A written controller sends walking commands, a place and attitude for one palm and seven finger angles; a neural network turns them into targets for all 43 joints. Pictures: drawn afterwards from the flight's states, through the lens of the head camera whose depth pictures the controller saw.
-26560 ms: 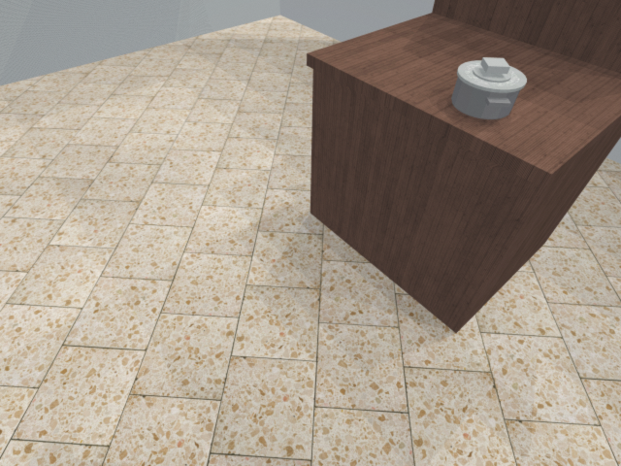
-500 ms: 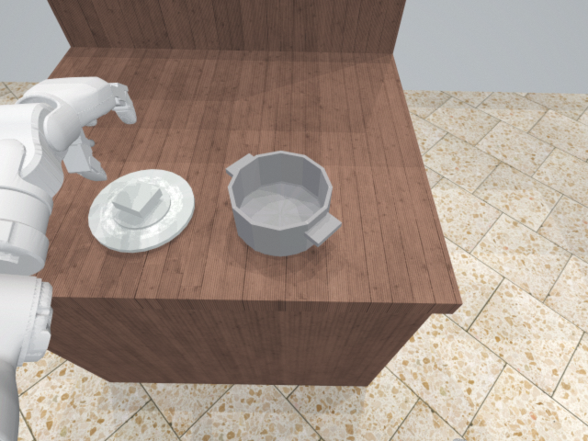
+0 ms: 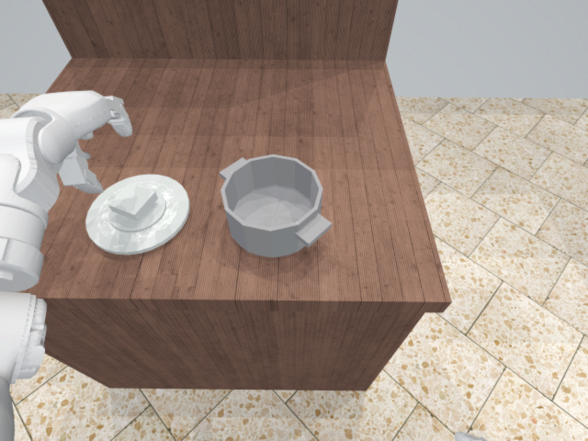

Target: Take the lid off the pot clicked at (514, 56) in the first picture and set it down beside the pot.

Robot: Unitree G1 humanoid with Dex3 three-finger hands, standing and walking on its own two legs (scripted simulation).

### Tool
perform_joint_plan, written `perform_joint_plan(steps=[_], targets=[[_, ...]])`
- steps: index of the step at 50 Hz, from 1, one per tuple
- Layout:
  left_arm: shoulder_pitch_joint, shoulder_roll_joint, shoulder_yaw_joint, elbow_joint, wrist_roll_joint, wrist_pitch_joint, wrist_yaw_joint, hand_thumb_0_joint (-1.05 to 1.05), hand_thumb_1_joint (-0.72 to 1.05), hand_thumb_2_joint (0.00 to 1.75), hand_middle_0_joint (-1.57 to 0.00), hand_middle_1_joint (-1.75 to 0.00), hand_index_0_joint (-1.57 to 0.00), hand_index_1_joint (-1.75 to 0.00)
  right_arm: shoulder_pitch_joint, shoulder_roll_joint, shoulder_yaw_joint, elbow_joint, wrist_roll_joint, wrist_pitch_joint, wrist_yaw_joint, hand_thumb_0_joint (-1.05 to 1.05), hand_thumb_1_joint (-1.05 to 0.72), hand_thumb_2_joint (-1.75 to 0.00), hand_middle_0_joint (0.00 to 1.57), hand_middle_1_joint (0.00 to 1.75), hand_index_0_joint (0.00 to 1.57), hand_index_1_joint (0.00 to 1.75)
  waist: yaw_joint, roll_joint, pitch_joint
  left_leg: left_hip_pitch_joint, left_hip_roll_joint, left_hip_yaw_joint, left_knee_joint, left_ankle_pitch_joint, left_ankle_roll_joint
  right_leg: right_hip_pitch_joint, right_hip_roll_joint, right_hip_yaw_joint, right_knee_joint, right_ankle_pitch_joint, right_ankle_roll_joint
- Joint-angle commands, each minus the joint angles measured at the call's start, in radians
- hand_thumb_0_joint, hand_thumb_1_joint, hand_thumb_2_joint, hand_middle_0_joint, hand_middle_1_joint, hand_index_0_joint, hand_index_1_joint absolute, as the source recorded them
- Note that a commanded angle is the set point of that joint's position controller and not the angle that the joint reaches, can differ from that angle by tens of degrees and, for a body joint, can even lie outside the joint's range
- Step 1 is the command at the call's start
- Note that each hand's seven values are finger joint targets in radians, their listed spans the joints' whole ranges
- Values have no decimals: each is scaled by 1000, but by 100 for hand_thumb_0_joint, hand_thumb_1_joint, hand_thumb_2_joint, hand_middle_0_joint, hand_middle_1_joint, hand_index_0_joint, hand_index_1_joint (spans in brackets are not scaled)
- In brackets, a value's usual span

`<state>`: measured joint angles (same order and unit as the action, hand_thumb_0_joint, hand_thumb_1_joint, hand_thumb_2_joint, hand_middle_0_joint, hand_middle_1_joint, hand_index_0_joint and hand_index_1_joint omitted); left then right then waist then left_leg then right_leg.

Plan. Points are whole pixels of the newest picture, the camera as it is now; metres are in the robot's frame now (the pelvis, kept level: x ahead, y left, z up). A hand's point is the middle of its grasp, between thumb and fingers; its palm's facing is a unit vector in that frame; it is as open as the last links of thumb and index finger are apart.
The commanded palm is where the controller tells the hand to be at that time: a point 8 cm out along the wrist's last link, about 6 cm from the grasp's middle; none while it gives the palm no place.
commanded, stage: draw the hand back to the body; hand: left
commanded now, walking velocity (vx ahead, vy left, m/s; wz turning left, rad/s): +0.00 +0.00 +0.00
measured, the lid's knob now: (133, 201) +0.48 +0.26 +0.02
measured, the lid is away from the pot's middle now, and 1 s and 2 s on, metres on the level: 0.23 0.23 0.23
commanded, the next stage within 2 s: none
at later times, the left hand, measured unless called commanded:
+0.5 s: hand (108, 167) +0.40 +0.21 +0.18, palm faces +0.26 -0.90 -0.35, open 11.0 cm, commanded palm +0.34 +0.26 +0.21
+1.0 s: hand (84, 211) +0.32 +0.21 +0.19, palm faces +0.43 -0.87 -0.24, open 8.9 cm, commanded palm +0.27 +0.25 +0.20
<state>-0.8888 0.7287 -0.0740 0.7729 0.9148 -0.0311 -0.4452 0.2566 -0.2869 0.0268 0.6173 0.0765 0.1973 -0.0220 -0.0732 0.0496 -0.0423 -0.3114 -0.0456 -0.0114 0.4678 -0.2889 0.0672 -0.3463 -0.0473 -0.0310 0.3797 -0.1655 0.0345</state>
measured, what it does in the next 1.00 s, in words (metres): stands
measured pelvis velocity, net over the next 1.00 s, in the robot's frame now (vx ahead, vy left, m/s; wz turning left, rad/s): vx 0.01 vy -0.05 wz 0.01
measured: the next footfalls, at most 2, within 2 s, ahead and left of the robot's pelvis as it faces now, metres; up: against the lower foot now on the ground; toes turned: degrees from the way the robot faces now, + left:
none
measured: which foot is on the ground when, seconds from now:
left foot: down 0.00-1.00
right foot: down 0.00-1.00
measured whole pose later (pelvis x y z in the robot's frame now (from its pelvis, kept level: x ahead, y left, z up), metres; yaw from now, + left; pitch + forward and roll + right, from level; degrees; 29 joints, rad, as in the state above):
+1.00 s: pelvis +0.01 -0.05 +0.00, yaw +0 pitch -2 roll -1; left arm -0.13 0.38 0.32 0.02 -0.09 -0.07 0.10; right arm 0.17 -0.25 0.03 0.65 0.05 -0.05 -0.06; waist 0.02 0.05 0.03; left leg -0.09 0.01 -0.03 0.43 -0.31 0.00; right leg -0.16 0.00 -0.06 0.42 -0.23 -0.01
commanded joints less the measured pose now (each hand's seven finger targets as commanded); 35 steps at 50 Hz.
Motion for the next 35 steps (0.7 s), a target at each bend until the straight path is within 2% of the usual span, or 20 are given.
perform_joint_plan(steps=[1,2,4,6,8,10,12,13,14,16,18,20,23,25,26,28,30,32,33,35], targets=[[-425,335,145,-251,-17,15,32,0,-5,72,-38,-80,-38,-80,-46,-143,-49,-133,3,-30,-7,0,-90,-90,20,30,20,30,24,21,-378,158,20,-45,-30,528,1,224,59,-28,19,287,-83],[-428,380,179,-308,-22,9,39,0,-5,72,-38,-80,-38,-80,-55,-151,-51,-138,2,-29,-8,0,-90,-90,20,30,20,30,28,44,-400,175,24,-47,-31,545,1,232,53,-26,20,291,-85],[-430,358,174,-385,-20,5,42,0,-5,72,-38,-80,-38,-80,-66,-133,-50,-148,-2,-37,-7,0,-90,-90,20,30,20,30,31,84,-438,219,21,-61,-31,599,-1,242,57,-27,21,302,-84],[-300,301,151,-292,-35,17,33,0,-5,72,-38,-80,-38,-80,-67,-133,-47,-142,2,-40,-6,0,-90,-90,20,30,20,30,28,33,-364,189,23,-50,-28,566,0,216,59,-34,11,289,-80],[-238,335,183,-275,-47,19,30,0,-5,72,-38,-80,-38,-80,-70,-142,-43,-145,6,-35,-1,0,-90,-90,20,30,20,30,40,-7,-349,145,20,-39,-40,500,-1,243,57,-36,17,276,-80],[-228,292,142,-307,-52,27,19,0,-5,72,-38,-80,-38,-80,-106,-137,-39,-159,11,-30,-1,0,-90,-90,20,30,20,30,37,-2,-320,127,16,-32,-42,454,0,229,52,-37,18,267,-81],[-290,250,98,-436,-60,33,13,0,-5,72,-38,-80,-38,-80,-133,-134,-48,-171,9,-28,4,0,-90,-90,20,30,20,30,21,44,-338,170,17,-36,-38,462,1,208,48,-31,6,252,-82],[-322,280,119,-530,-59,29,16,0,-5,72,-38,-80,-38,-80,-132,-129,-49,-176,7,-30,6,0,-90,-90,20,30,20,30,30,82,-374,210,18,-49,-39,505,-1,212,55,-31,7,252,-81],[-312,-50,232,-594,-689,-58,194,0,-5,72,-38,-80,-38,-80,33,-40,-39,-214,11,-101,-23,0,-90,-90,20,30,20,30,-12,49,-302,378,86,-41,-34,446,-39,133,48,-56,15,154,-101],[-46,-46,239,-507,-740,-68,332,0,-5,72,-38,-80,-38,-80,-41,-69,-16,-190,1,-144,-38,0,-90,-90,20,30,20,30,32,17,-247,379,120,-98,-75,346,-46,108,47,-39,5,58,-101],[22,34,369,-443,-861,-70,405,0,-5,72,-38,-80,-38,-80,-60,-102,-13,-160,-8,-159,-59,0,-90,-90,20,30,20,30,50,-123,-208,241,92,-40,-90,247,-26,207,40,-25,-9,104,-92],[-78,93,431,-511,-900,-81,460,0,-2,73,-37,-79,-37,-79,-64,-108,-13,-130,-15,-169,-73,0,-90,-90,20,30,20,30,49,-121,-197,184,74,-8,-93,227,-25,258,27,-19,-5,143,-84],[-173,104,461,-759,-918,-127,510,0,5,74,-36,-75,-36,-75,-103,-85,-6,-130,-27,-226,-77,0,-90,-90,20,30,20,30,61,188,-258,278,72,-19,-91,343,-47,276,22,-17,11,182,-92],[-6,26,449,-826,-938,-132,527,0,9,75,-35,-73,-35,-73,-106,-66,-8,-128,-35,-270,-64,0,-90,-90,20,30,20,30,80,312,-299,357,84,-37,-58,553,-70,282,23,-25,26,244,-95],[74,-23,431,-817,-947,-125,530,0,12,75,-35,-71,-35,-71,-98,-64,-10,-119,-38,-280,-56,0,-90,-90,20,30,20,30,82,291,-276,357,89,-36,-45,614,-75,278,26,-31,26,272,-94],[214,-71,431,-769,-959,-111,533,0,17,76,-34,-69,-34,-69,-86,-73,-21,-108,-43,-285,-43,0,-90,-90,20,30,20,30,79,99,-234,302,94,-27,-42,629,-60,292,37,-38,28,319,-85],[326,-99,434,-655,-977,-79,529,0,21,77,-33,-66,-33,-66,-81,-89,-30,-98,-36,-265,-42,0,-90,-90,20,30,20,30,74,-86,-135,189,90,-1,-56,459,-39,289,37,-43,29,312,-78],[303,-73,447,-715,-985,-88,527,0,26,78,-32,-64,-32,-64,-101,-95,-36,-104,-30,-263,-45,0,-90,-90,20,30,20,30,66,-104,-97,157,77,2,-69,341,-31,288,28,-44,30,277,-76],[291,-103,421,-758,-986,-95,522,0,28,78,-32,-63,-32,-63,-125,-89,-31,-118,-26,-266,-45,0,-90,-90,20,30,20,30,72,-65,-131,172,61,15,-79,334,-28,294,35,-35,22,267,-73],[289,-53,465,-929,-993,-117,529,0,33,79,-31,-60,-31,-60,-145,-79,-30,-125,-27,-283,-42,0,-90,-90,20,30,20,30,86,25,-241,241,60,13,-56,410,-22,346,24,-26,31,331,-73]])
